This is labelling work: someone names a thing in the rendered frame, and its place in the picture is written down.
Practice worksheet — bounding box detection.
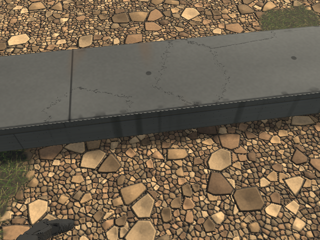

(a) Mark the left robot hand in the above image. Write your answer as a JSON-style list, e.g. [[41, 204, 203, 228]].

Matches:
[[14, 218, 75, 240]]

